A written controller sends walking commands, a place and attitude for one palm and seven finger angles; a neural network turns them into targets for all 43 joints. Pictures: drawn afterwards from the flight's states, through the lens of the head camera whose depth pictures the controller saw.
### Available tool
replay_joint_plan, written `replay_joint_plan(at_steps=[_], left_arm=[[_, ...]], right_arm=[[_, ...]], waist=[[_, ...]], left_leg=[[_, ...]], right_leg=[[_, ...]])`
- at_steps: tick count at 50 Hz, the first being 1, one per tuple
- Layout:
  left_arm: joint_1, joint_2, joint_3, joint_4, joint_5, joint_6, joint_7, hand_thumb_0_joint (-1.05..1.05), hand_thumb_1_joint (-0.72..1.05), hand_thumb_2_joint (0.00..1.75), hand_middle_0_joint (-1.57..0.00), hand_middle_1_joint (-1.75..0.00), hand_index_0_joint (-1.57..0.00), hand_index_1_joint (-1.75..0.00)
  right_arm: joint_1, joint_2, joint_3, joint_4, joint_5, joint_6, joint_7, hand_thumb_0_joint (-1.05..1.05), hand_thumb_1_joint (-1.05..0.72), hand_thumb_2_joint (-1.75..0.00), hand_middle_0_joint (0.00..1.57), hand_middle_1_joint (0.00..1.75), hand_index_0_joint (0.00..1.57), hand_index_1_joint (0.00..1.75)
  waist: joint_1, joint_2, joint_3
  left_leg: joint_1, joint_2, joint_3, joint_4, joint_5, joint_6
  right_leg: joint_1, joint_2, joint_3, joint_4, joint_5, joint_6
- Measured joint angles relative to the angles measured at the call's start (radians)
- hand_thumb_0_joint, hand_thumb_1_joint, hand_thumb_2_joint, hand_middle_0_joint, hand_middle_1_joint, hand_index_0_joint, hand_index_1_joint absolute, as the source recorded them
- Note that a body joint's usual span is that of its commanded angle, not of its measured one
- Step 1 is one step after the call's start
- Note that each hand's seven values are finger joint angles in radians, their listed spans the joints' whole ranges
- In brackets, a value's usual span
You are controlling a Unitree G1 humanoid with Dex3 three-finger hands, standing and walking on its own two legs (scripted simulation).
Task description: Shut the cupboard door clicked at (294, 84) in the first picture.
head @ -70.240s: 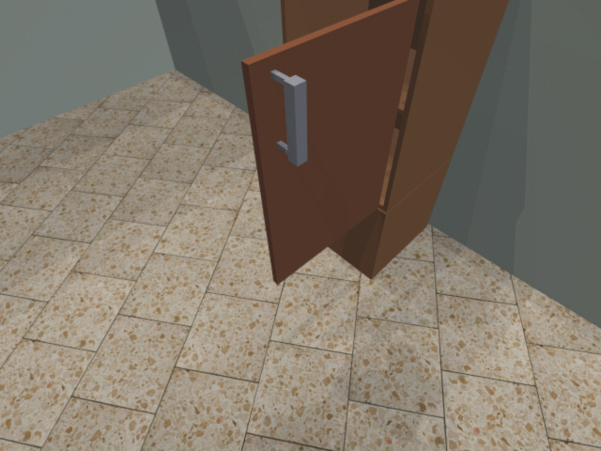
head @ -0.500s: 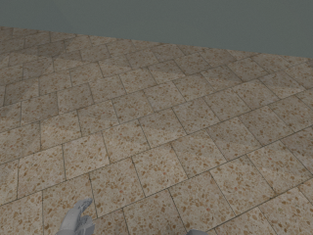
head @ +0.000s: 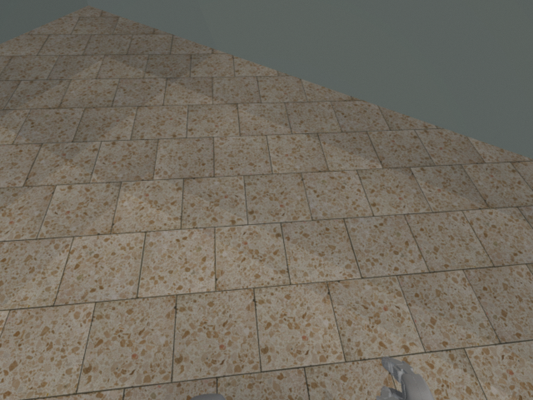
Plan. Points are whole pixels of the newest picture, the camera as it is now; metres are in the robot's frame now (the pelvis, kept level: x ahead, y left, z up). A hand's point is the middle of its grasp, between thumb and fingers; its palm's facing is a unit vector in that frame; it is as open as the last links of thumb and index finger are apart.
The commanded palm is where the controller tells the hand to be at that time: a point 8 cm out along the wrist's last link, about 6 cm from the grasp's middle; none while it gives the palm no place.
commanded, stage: turn to face it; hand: left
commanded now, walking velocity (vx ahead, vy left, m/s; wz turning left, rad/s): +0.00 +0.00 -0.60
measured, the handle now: out of the picture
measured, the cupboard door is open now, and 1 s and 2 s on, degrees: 4 4 4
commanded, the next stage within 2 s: none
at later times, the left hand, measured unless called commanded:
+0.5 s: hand (164, 365) +0.18 +0.20 -0.17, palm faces -0.25 -0.94 -0.22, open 7.4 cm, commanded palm none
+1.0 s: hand (243, 331) +0.25 +0.07 -0.14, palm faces -0.59 -0.77 -0.24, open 7.4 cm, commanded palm none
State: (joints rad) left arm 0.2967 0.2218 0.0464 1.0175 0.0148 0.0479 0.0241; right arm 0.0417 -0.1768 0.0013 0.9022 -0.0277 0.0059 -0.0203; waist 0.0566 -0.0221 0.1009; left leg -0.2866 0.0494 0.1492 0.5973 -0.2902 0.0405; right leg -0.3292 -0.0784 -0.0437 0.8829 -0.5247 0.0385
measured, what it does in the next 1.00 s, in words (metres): steps on the spot, turning right: right foot, then right foot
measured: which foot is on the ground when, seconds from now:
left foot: down 0.00-0.76, up 0.78-1.00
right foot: up 0.00-0.10, down 0.12-0.38, up 0.40-0.74, down 0.76-1.00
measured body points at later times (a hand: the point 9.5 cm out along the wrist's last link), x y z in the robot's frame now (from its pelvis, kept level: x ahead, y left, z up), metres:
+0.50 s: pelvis +0.05 +0.01 +0.01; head +0.10 +0.03 +0.45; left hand +0.19 +0.25 -0.15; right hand +0.04 -0.26 -0.12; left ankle +0.06 +0.11 -0.73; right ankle -0.02 -0.11 -0.67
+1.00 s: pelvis +0.04 -0.02 +0.01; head +0.08 -0.06 +0.45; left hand +0.28 +0.11 -0.13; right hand -0.05 -0.27 -0.14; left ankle +0.13 +0.11 -0.67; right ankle -0.01 -0.12 -0.73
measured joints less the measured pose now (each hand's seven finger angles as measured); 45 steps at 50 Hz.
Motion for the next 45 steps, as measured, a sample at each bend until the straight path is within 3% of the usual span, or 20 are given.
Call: replay_joint_plan(at_steps=[6, 8, 11, 14, 16, 18, 19, 20, 23, 26, 29, 34, 36, 38, 39, 42, 45], left_arm=[[0.029, -0.039, 0.006, -0.022, 0.012, -0.004, -0.029, 0.00, 0.91, 0.89, -0.20, -0.30, -0.20, -0.30], [0.029, -0.053, 0.008, -0.025, 0.018, -0.010, -0.030, 0.00, 0.91, 0.89, -0.20, -0.30, -0.20, -0.30], [0.014, -0.077, 0.008, -0.033, 0.020, -0.021, -0.022, 0.00, 0.91, 0.89, -0.20, -0.30, -0.20, -0.30], [-0.001, -0.077, 0.018, -0.046, 0.018, -0.024, -0.011, 0.00, 0.91, 0.89, -0.20, -0.30, -0.20, -0.30], [-0.012, -0.063, 0.025, -0.050, 0.017, -0.019, -0.008, 0.00, 0.91, 0.89, -0.20, -0.30, -0.20, -0.30], [-0.022, -0.043, 0.032, -0.053, 0.011, -0.012, -0.009, 0.00, 0.90, 0.89, -0.20, -0.30, -0.20, -0.30], [-0.025, -0.034, 0.035, -0.055, 0.006, -0.006, -0.010, 0.00, 0.90, 0.89, -0.20, -0.30, -0.21, -0.30], [-0.038, -0.021, 0.038, -0.055, 0.001, 0.001, -0.012, 0.00, 0.90, 0.89, -0.20, -0.30, -0.20, -0.30], [-0.082, 0.018, 0.047, -0.060, 0.004, 0.022, -0.020, 0.00, 0.91, 0.89, -0.20, -0.30, -0.20, -0.30], [-0.135, 0.050, 0.052, -0.084, 0.005, 0.029, -0.031, 0.00, 0.91, 0.89, -0.20, -0.30, -0.20, -0.30], [-0.182, 0.070, 0.052, -0.117, 0.005, 0.032, -0.041, 0.00, 0.91, 0.89, -0.20, -0.30, -0.20, -0.30], [-0.238, 0.076, 0.043, -0.155, 0.007, 0.030, -0.050, 0.00, 0.91, 0.90, -0.20, -0.30, -0.20, -0.30], [-0.250, 0.071, 0.036, -0.167, 0.007, 0.024, -0.052, 0.00, 0.91, 0.90, -0.20, -0.30, -0.20, -0.30], [-0.251, 0.065, 0.026, -0.182, 0.007, 0.010, -0.054, 0.00, 0.91, 0.90, -0.20, -0.30, -0.20, -0.30], [-0.248, 0.064, 0.021, -0.188, 0.009, -0.005, -0.052, 0.00, 0.91, 0.90, -0.20, -0.30, -0.20, -0.30], [-0.234, 0.029, 0.003, -0.188, 0.004, -0.027, -0.035, 0.00, 0.91, 0.89, -0.20, -0.30, -0.20, -0.30], [-0.203, 0.000, -0.009, -0.177, 0.005, -0.012, -0.025, 0.00, 0.91, 0.89, -0.20, -0.30, -0.20, -0.30]], right_arm=[[0.012, 0.024, -0.008, 0.021, 0.009, 0.040, 0.008, 0.00, -0.90, -0.90, 0.20, 0.30, 0.21, 0.30], [0.023, 0.017, -0.023, 0.023, 0.014, 0.049, 0.009, 0.00, -0.90, -0.90, 0.20, 0.30, 0.21, 0.30], [0.042, -0.008, -0.043, 0.030, 0.018, 0.064, 0.003, 0.00, -0.90, -0.90, 0.20, 0.30, 0.21, 0.30], [0.058, -0.022, -0.050, 0.035, 0.024, 0.059, -0.005, 0.00, -0.90, -0.90, 0.20, 0.30, 0.21, 0.30], [0.071, -0.026, -0.051, 0.032, 0.026, 0.050, -0.009, 0.00, -0.90, -0.90, 0.20, 0.30, 0.20, 0.30], [0.085, -0.030, -0.050, 0.023, 0.027, 0.037, -0.013, 0.00, -0.90, -0.90, 0.20, 0.30, 0.20, 0.30], [0.097, -0.037, -0.049, 0.016, 0.025, 0.027, -0.014, 0.00, -0.90, -0.90, 0.20, 0.30, 0.20, 0.30], [0.105, -0.038, -0.049, 0.014, 0.019, 0.018, -0.017, 0.00, -0.90, -0.90, 0.20, 0.30, 0.20, 0.30], [0.136, -0.035, -0.038, 0.004, 0.002, 0.009, -0.022, 0.00, -0.90, -0.90, 0.20, 0.30, 0.20, 0.30], [0.171, -0.036, -0.030, -0.001, -0.004, 0.010, -0.025, 0.00, -0.90, -0.90, 0.20, 0.30, 0.20, 0.30], [0.200, -0.040, -0.027, 0.005, -0.005, 0.013, -0.024, 0.00, -0.90, -0.90, 0.20, 0.30, 0.21, 0.30], [0.233, -0.054, -0.033, 0.017, -0.006, 0.019, -0.013, 0.00, -0.90, -0.90, 0.20, 0.30, 0.21, 0.30], [0.242, -0.062, -0.037, 0.022, -0.006, 0.023, -0.008, 0.00, -0.90, -0.90, 0.20, 0.30, 0.21, 0.30], [0.257, -0.070, -0.040, 0.022, 0.000, 0.027, 0.000, 0.00, -0.90, -0.90, 0.20, 0.30, 0.21, 0.30], [0.260, -0.074, -0.043, 0.022, 0.005, 0.033, 0.004, 0.00, -0.90, -0.90, 0.20, 0.30, 0.21, 0.30], [0.217, -0.095, -0.051, 0.028, 0.012, 0.066, -0.001, 0.00, -0.90, -0.90, 0.20, 0.30, 0.21, 0.30], [0.180, -0.093, -0.053, 0.013, 0.013, 0.070, 0.000, 0.01, -0.90, -0.90, 0.20, 0.30, 0.20, 0.30]], waist=[[0.008, 0.031, -0.024], [0.007, 0.040, -0.028], [0.003, 0.058, -0.023], [-0.001, 0.038, -0.009], [-0.007, 0.016, -0.008], [-0.019, -0.002, -0.011], [-0.027, 0.002, -0.018], [-0.032, -0.008, -0.017], [-0.043, -0.021, -0.009], [-0.056, -0.010, 0.000], [-0.064, 0.004, 0.005], [-0.087, 0.033, 0.007], [-0.097, 0.046, 0.006], [-0.101, 0.055, -0.001], [-0.101, 0.055, -0.006], [-0.108, 0.084, 0.013], [-0.108, 0.075, 0.018]], left_leg=[[0.024, 0.042, 0.061, 0.030, -0.051, -0.022], [0.003, 0.051, 0.071, 0.082, -0.094, -0.035], [-0.069, 0.003, -0.030, 0.257, -0.217, -0.058], [-0.106, -0.038, -0.090, 0.346, -0.239, -0.071], [-0.088, -0.047, -0.104, 0.259, -0.215, -0.078], [-0.038, -0.046, -0.111, 0.085, -0.106, -0.081], [-0.010, -0.033, -0.118, -0.007, -0.022, -0.072], [-0.005, -0.032, -0.106, -0.010, -0.005, -0.053], [0.026, -0.015, -0.060, -0.004, -0.048, -0.012], [0.067, 0.012, -0.036, -0.055, -0.036, -0.013], [0.097, 0.037, -0.005, -0.094, -0.020, -0.021], [0.115, 0.076, 0.053, -0.083, -0.039, -0.041], [0.114, 0.093, 0.077, -0.054, -0.059, -0.054], [0.098, 0.111, 0.096, 0.008, -0.095, -0.071], [0.067, 0.119, 0.090, 0.079, -0.118, -0.080], [-0.068, 0.085, -0.049, 0.380, -0.249, -0.100], [-0.159, 0.054, -0.101, 0.510, -0.190, -0.116]], right_leg=[[0.035, 0.035, -0.022, -0.224, 0.220, -0.010], [0.031, 0.048, -0.001, -0.231, 0.177, -0.033], [0.017, 0.067, 0.019, -0.242, 0.181, -0.042], [0.032, 0.079, 0.056, -0.301, 0.218, -0.042], [0.039, 0.082, 0.084, -0.326, 0.232, -0.035], [0.035, 0.088, 0.111, -0.320, 0.229, -0.023], [0.026, 0.101, 0.119, -0.301, 0.219, -0.016], [0.009, 0.101, 0.126, -0.254, 0.174, -0.015], [-0.065, 0.102, 0.096, 0.011, 0.022, -0.006], [-0.109, 0.089, 0.043, 0.153, 0.017, 0.007], [-0.114, 0.071, 0.013, 0.135, 0.050, 0.013], [-0.060, 0.057, -0.011, -0.036, 0.088, -0.001], [-0.019, 0.059, -0.021, -0.128, 0.121, -0.012], [0.046, 0.062, -0.032, -0.272, 0.240, -0.030], [0.062, 0.065, -0.026, -0.307, 0.229, -0.042], [0.039, 0.086, -0.001, -0.266, 0.201, -0.062], [0.052, 0.091, 0.039, -0.308, 0.236, -0.060]])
